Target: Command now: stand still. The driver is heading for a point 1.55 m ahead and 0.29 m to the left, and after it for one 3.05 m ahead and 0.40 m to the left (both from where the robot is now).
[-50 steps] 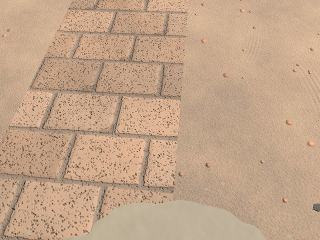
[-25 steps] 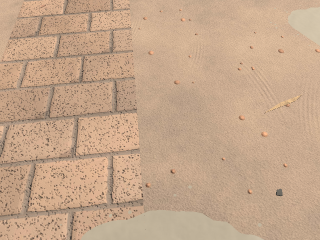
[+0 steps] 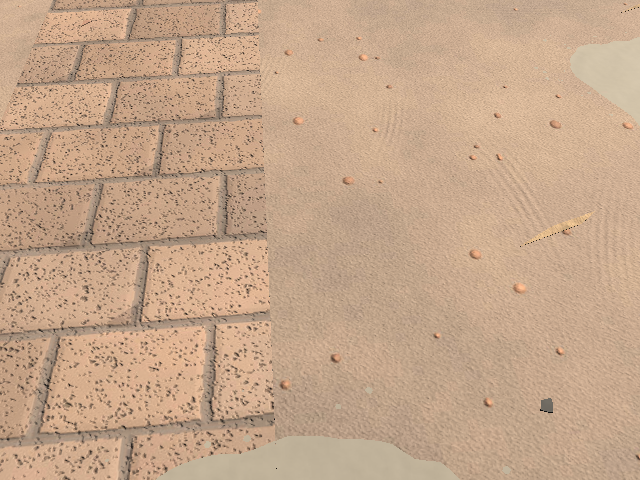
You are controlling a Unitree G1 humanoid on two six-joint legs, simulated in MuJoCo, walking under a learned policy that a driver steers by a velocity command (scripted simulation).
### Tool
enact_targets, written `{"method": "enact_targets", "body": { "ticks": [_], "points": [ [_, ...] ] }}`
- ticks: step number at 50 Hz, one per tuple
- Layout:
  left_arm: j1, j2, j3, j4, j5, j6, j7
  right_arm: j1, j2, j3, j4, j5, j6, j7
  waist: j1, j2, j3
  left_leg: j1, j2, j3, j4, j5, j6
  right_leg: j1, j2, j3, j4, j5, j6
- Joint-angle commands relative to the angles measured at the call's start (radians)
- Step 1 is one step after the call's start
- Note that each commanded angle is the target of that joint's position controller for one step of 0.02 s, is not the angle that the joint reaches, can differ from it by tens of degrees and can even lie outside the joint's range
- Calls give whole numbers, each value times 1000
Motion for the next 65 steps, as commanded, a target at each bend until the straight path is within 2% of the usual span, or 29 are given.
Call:
{"method": "enact_targets", "body": {
  "ticks": [1, 8, 10, 13, 15, 17, 19, 20, 21, 22, 23, 24, 25, 28, 35, 39, 41, 43, 44, 45, 46, 47, 49, 53, 56, 59, 60, 63, 65],
  "points": [
    [1, 111, 28, -37, -1, -13, 6, 9, -119, -24, -18, 1, -7, -6, -2, -15, -32, 26, 2, 0, -35, 181, 15, -22, -84, 78, -88, 271, -18],
    [21, 110, 26, 20, -4, -13, 13, 14, -108, -24, 33, 3, -3, -10, -2, -11, -16, 23, -6, 5, -42, 170, 21, -29, -73, 61, -89, 245, -8],
    [43, 127, 33, 41, -12, -7, 20, 27, -92, -23, 51, 9, 0, -12, 6, -39, -20, -8, -54, 61, 11, -43, 29, -30, -66, 74, -121, -73, -32],
    [104, 203, 55, 54, -24, -12, 21, -53, -65, -16, 5, 21, -26, -4, 56, -183, 99, -233, -81, 83, 239, -208, 67, -74, -245, 359, -297, -570, -160],
    [112, 199, 57, 59, -24, -38, 24, -80, -76, -20, -19, 40, -60, 14, 56, -211, 150, -350, -17, -1, 362, -263, 119, -54, -340, 487, -346, -503, -220],
    [71, 182, 54, 45, -36, -51, 22, -60, -80, -21, -17, 46, -88, 36, 30, -163, 124, -353, 15, -14, 282, -286, 161, 9, -340, 429, -322, -364, -201],
    [-20, 190, 55, 23, -52, -45, 19, 67, -69, -27, 48, 38, -102, 49, -49, -114, 54, -42, -41, 70, 45, -42, 164, -112, -236, 244, -250, -209, -136],
    [-25, 172, 50, 21, -45, -42, 17, 169, -74, -37, 101, 26, -100, 51, -84, -85, 14, 136, -91, 98, 10, 63, 137, -197, -177, 169, -164, -158, -108],
    [-36, 115, 33, 12, -33, -46, 14, 269, -96, -47, 131, 20, -97, 50, -117, 10, -16, 271, -20, -23, -40, 15, 144, -298, -104, 75, 30, -91, -62],
    [-45, 50, 14, -30, -22, -59, 15, 366, -221, -72, 133, 23, -98, 48, -131, 295, -49, 367, 235, -457, -233, -170, 261, -481, 19, -57, 380, -178, 18],
    [-41, 93, 29, -39, -49, -76, 18, 337, -201, -56, 121, 3, -110, 57, -106, 264, -19, 311, 336, -711, -327, -328, 363, -580, 14, 49, 589, -303, 13],
    [-21, 122, 35, -29, -69, -90, 12, 240, -152, -40, 90, 9, -119, 57, -60, 167, 74, 265, 323, -632, -329, -379, 352, -654, -56, 89, 666, -212, -12],
    [-11, 133, 38, -12, -66, -99, 5, 180, -117, -31, 67, 13, -121, 56, -39, 127, 100, 248, 270, -514, -330, -327, 311, -666, -98, 67, 669, -104, -27],
    [-46, 129, 50, -3, -32, -105, -9, 177, -70, -10, 59, 7, -111, 58, -30, 103, 70, 241, 168, -265, -337, 38, 236, -600, -150, 19, 562, 89, -19],
    [-249, 35, 20, -66, -29, -97, -29, 226, -108, -4, 61, -4, -78, 17, -58, 82, 88, 121, 75, -18, -330, 564, 215, -440, -85, -97, 169, 322, 46],
    [-300, 56, 20, -84, -34, -99, -47, 264, -117, -8, 83, 7, -64, 10, -49, 112, 69, 155, 106, -10, -261, 657, 209, -330, -50, -79, 55, 395, 14],
    [-230, 106, 36, -63, -25, -103, -48, 222, -129, -16, 72, 8, -60, 8, 11, 128, 16, 215, 130, -29, -172, 768, 191, -257, -34, -56, 34, 355, -24],
    [-25, 162, 62, 12, -12, -111, -40, 182, -130, -20, 56, 7, -49, 10, 118, 94, -106, 232, 80, -8, 78, 855, 152, -29, -12, -75, -50, 461, -72],
    [86, 212, 69, 42, 11, -110, -29, 211, -106, -10, 38, -10, -52, 14, 136, 4, -230, 49, 28, 1, 305, 586, 119, 257, -153, 52, 34, 834, -121],
    [99, 235, 60, 56, 23, -95, -28, 410, 30, 28, 68, -20, -53, 29, 32, -252, -405, -246, -125, 5, 687, -323, 59, 575, -447, 372, 88, 1140, -331],
    [118, 149, 41, 59, 6, -86, -35, 426, -34, 13, 107, 13, -58, 36, 73, -166, -498, -261, -134, -148, 821, -454, 50, 520, -452, 480, 9, 960, -369],
    [1, 135, 35, 45, -17, -81, -35, 307, -94, -6, 68, 36, -56, 35, 58, -115, -317, -317, -82, -118, 836, -407, 49, 343, -402, 365, -59, 768, -323],
    [-150, 78, 11, 34, -13, -81, -29, 183, -81, -14, 36, 22, -33, 11, 9, -18, -125, -290, -12, -70, 719, -287, 32, 44, -318, 230, -164, 537, -243],
    [-201, 99, 16, 67, 24, -76, -25, 210, -16, -2, 31, 1, 12, -16, -49, -117, -98, -59, -6, -24, 386, -250, 18, -209, -234, 99, -226, 395, -210],
    [-205, 122, 20, 82, 1, -60, -9, 196, -31, -7, 35, -5, 27, -12, -56, -103, -134, 73, -17, 6, 176, 17, 42, -252, -223, 94, -247, 55, -177],
    [-151, 77, 1, 124, -4, -45, -4, 138, -65, -14, 5, -31, 34, -8, -46, -59, -14, 95, 16, -41, -5, 41, 100, -353, -144, 66, -244, -329, -40],
    [-112, 93, 10, 124, -6, -36, 1, 91, -138, -30, -1, -17, 30, -13, 12, 54, 45, -78, 31, -70, -59, -166, 131, -271, -83, 4, -209, -272, 0],
    [-86, 80, 6, 150, 0, -31, 19, 24, -63, -15, 11, -15, -10, -6, 38, 133, 40, -216, 14, -71, -138, -216, 104, -50, -64, -27, -89, -17, 11],
    [-51, 83, 7, 174, 2, -30, 20, 21, -47, -12, 19, -9, -29, 0, 41, 110, 12, -168, 9, -64, -115, -105, 94, -38, -69, -30, -75, 62, 0]
  ]
}}
Keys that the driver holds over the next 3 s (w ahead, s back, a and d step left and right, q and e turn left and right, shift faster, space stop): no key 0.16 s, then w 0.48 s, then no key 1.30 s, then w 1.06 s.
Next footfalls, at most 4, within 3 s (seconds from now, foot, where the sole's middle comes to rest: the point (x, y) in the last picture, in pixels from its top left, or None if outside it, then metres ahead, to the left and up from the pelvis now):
0.86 right None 0.41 -0.05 -0.78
1.18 left None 0.36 0.19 -0.77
2.68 right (340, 359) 0.80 -0.02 -0.78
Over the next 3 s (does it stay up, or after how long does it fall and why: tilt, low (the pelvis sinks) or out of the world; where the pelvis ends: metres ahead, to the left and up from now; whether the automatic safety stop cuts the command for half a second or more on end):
stays up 0.78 0.06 0.01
